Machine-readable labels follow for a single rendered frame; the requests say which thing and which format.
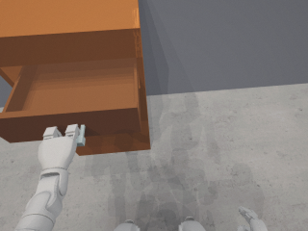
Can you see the robot left forearm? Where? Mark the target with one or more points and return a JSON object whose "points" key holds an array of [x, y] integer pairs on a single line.
{"points": [[45, 206]]}

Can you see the cabinet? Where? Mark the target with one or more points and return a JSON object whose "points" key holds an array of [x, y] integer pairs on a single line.
{"points": [[69, 31]]}

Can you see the left robot hand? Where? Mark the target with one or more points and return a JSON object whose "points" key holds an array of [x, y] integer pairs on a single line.
{"points": [[56, 150]]}

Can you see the robot right thigh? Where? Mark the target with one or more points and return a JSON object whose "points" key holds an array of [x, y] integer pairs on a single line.
{"points": [[190, 225]]}

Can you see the handle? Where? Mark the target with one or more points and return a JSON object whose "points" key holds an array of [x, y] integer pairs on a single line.
{"points": [[81, 139]]}

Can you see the robot right shin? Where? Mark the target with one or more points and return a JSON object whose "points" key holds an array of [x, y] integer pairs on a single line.
{"points": [[189, 218]]}

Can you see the right robot hand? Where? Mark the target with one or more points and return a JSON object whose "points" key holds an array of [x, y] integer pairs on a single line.
{"points": [[252, 218]]}

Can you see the drawer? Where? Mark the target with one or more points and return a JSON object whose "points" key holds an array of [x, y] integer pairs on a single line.
{"points": [[103, 95]]}

